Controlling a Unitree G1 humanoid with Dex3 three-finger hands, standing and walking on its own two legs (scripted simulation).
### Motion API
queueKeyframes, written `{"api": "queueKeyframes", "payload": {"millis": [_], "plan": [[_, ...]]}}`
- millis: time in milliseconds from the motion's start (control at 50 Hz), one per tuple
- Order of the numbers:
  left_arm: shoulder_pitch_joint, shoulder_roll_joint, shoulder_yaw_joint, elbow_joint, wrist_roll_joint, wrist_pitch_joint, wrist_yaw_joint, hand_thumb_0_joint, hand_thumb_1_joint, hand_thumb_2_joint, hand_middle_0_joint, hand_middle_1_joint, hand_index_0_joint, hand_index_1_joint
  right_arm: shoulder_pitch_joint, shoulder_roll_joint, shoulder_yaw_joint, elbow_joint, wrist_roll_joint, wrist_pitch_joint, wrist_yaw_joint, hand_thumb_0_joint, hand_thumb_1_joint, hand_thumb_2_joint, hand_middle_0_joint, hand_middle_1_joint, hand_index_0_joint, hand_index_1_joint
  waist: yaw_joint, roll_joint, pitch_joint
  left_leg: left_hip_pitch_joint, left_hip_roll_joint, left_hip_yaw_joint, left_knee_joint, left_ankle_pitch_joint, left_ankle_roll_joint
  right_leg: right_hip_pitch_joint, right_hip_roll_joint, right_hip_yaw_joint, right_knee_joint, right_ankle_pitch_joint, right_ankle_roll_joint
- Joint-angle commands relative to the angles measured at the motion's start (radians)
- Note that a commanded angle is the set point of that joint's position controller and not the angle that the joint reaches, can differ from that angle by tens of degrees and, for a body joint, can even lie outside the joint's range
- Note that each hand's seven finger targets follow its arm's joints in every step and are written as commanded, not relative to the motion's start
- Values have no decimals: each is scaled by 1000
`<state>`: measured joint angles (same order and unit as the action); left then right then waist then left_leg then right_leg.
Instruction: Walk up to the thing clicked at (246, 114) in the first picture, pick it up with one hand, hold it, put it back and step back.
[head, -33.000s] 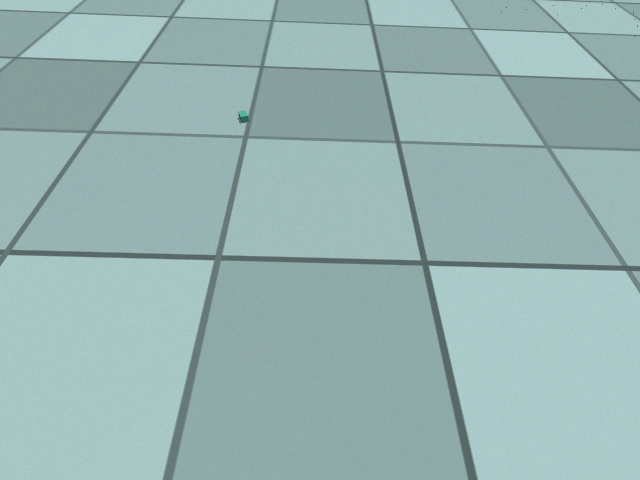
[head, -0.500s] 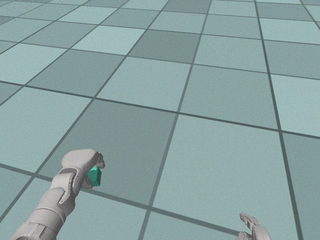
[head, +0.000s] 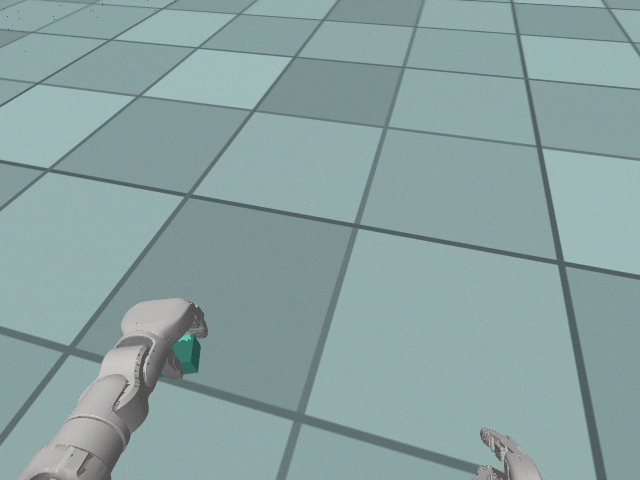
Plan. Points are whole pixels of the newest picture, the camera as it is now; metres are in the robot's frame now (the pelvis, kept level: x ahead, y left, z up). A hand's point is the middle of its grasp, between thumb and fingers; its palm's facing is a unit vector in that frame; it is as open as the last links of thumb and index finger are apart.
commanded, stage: hold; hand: left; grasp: from above
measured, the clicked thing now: (175, 355) +0.31 +0.24 -0.07
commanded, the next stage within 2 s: crouch in 0.06 s
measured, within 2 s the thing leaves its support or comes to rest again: neither
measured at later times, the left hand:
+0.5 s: hand (178, 375) +0.28 +0.23 -0.09, palm faces -0.48 -0.05 -0.88, open 7.2 cm
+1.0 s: hand (211, 386) +0.36 +0.25 -0.33, palm faces -0.41 +0.02 -0.91, open 7.2 cm
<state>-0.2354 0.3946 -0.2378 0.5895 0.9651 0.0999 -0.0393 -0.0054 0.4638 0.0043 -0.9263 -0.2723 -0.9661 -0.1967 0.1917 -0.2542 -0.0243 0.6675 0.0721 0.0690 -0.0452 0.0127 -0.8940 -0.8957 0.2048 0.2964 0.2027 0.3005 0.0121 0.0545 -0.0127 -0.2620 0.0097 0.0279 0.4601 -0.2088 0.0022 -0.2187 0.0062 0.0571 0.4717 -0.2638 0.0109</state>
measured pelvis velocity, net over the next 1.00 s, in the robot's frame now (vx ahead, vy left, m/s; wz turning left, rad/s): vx -0.07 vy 0.01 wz -0.01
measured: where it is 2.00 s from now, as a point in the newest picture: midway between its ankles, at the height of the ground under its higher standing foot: outside the picture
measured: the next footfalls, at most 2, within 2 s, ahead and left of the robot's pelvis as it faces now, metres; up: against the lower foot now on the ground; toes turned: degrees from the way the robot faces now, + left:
none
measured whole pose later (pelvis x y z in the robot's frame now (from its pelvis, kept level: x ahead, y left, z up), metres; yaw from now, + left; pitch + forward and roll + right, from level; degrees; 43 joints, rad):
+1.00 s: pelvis -0.07 +0.01 -0.21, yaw -1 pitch +32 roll -4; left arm -0.75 0.47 -0.06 1.25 1.14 -0.01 0.36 0.00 0.44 0.05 -0.97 -0.20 -0.99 -0.16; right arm 0.25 -0.24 -0.04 0.74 -0.04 -0.01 -0.01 0.01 -0.89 -0.89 0.21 0.30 0.20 0.30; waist -0.14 0.05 -0.19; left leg -1.62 0.02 -0.04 1.61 -0.54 0.02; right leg -1.53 0.04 0.00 1.59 -0.61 0.03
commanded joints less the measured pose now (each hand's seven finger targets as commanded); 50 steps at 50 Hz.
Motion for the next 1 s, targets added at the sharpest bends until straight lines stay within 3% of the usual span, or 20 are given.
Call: {"api": "queueKeyframes", "payload": {"millis": [0,20,40,60,80,120,140,160,200,300,400,440,500,560,620,660,700,800,920,980], "plan": [[-302,177,91,-175,2,-15,27,0,847,160,-1090,-359,-1160,-287,-91,-126,-39,-146,5,-43,-7,0,-890,-895,200,300,199,300,-3,-54,-217,152,-16,10,-48,186,15,-6,33,-34,-76,192,-18],[-277,174,96,-170,-1,-16,28,0,850,144,-1084,-363,-1159,-285,-97,-123,-38,-149,5,-43,-8,0,-890,-895,200,300,199,300,10,-54,-207,150,-17,10,-52,185,15,3,32,-37,-77,188,-20],[-300,159,75,-187,3,-18,31,0,851,160,-1098,-352,-1167,-281,-100,-123,-39,-150,4,-43,-6,0,-892,-896,200,300,199,300,-5,-47,-220,158,-20,14,-47,192,17,-3,29,-33,-75,204,-17],[-321,187,105,-195,4,-20,39,0,870,151,-1104,-354,-1177,-279,-97,-123,-39,-148,5,-43,-8,0,-890,-894,200,300,199,300,9,-37,-235,162,-21,13,-43,203,15,0,29,-33,-74,211,-17],[-329,191,106,-183,12,-20,46,0,857,163,-1096,-365,-1168,-291,-86,-126,-39,-147,3,-42,-7,0,-891,-895,200,300,199,299,-3,-48,-237,160,-20,15,-39,209,17,1,28,-33,-72,218,-16],[-345,211,129,-194,18,-22,57,0,844,170,-1090,-358,-1160,-286,-86,-123,-40,-141,3,-40,-7,0,-891,-895,200,300,199,300,6,-18,-252,169,-22,18,-39,223,15,9,27,-33,-69,231,-17],[-348,195,117,-196,19,-20,62,0,894,108,-1126,-356,-1211,-268,-86,-124,-42,-140,2,-41,-5,0,-908,-906,200,300,200,300,5,-28,-263,177,-20,17,-38,233,14,15,30,-34,-64,241,-18],[-326,180,106,-179,23,-17,66,0,814,131,-1046,-293,-1131,-226,-85,-124,-44,-139,3,-40,-4,0,-865,-889,201,300,201,300,2,-40,-259,177,-19,16,-34,242,15,17,30,-36,-62,250,-16],[-296,179,117,-153,24,-14,78,0,856,182,-1141,-253,-1187,-208,-86,-127,-45,-135,2,-38,-2,0,-871,-892,201,300,201,300,7,-40,-235,158,-18,14,-36,236,12,10,31,-39,-63,237,-19],[-267,131,70,-64,37,-33,86,0,873,160,-1153,-240,-1201,-193,-74,-121,-47,-130,1,-35,1,0,-874,-893,200,300,200,300,-15,-106,-180,117,-24,15,-20,202,20,-38,24,-36,-66,222,-10],[-301,140,93,85,67,-82,155,0,873,121,-1175,-186,-1217,-146,-45,-125,-50,-111,-13,-30,6,0,-878,-894,200,300,200,300,-41,-132,-141,20,-31,13,49,124,21,-128,18,-36,-17,157,-10],[-397,185,121,106,91,-103,206,0,869,89,-1165,-183,-1213,-136,-30,-130,-55,-92,-25,-31,9,0,-878,-893,200,300,200,300,-52,-77,-191,-32,-32,14,120,116,14,-192,17,-34,49,149,-14],[-475,160,112,178,136,-121,284,0,857,102,-1162,-200,-1209,-153,17,-141,-69,-65,-46,-38,23,0,-884,-894,199,299,199,299,-80,-52,-285,-139,-23,8,272,111,7,-329,21,-35,194,141,-19],[-551,165,126,228,172,-137,352,0,846,131,-1161,-208,-1204,-166,58,-146,-85,-55,-61,-51,36,0,-885,-894,199,299,199,299,-84,-2,-416,-258,-15,-2,437,103,3,-487,28,-43,357,116,-29],[-594,163,133,355,197,-128,398,0,829,163,-1141,-255,-1188,-208,82,-159,-89,-49,-69,-59,41,0,-889,-895,199,299,200,299,-106,-15,-447,-425,-13,-5,558,33,7,-634,35,-57,466,52,-32],[-652,201,154,396,201,-124,417,0,821,180,-1131,-261,-1178,-215,96,-166,-92,-38,-74,-69,41,0,-886,-894,200,299,200,299,-102,6,-490,-516,-15,-12,621,-8,9,-708,41,-67,535,13,-35],[-673,175,141,464,188,-121,423,0,828,199,-1137,-270,-1183,-225,104,-166,-92,-36,-79,-80,38,0,-887,-894,200,299,200,299,-120,17,-498,-600,-13,-27,678,-77,7,-818,44,-79,605,-51,-41],[-781,235,180,442,174,-120,438,0,770,228,-1110,-276,-1148,-240,134,-187,-100,-27,-91,-99,27,0,-886,-894,200,299,200,299,-115,102,-674,-676,4,-80,800,-145,-2,-1011,42,-104,793,-114,-56],[-865,314,233,523,178,-106,445,0,679,200,-1040,-249,-1078,-212,139,-191,-88,-4,-108,-109,23,0,-880,-892,200,299,200,299,-147,95,-722,-859,7,-114,924,-254,1,-1186,42,-119,945,-202,-59],[-874,320,236,555,177,-117,429,0,707,186,-1071,-224,-1107,-190,146,-183,-81,7,-117,-116,30,0,-883,-893,200,299,200,299,-160,89,-729,-971,2,-101,1013,-287,15,-1249,39,-118,995,-227,-57]]}}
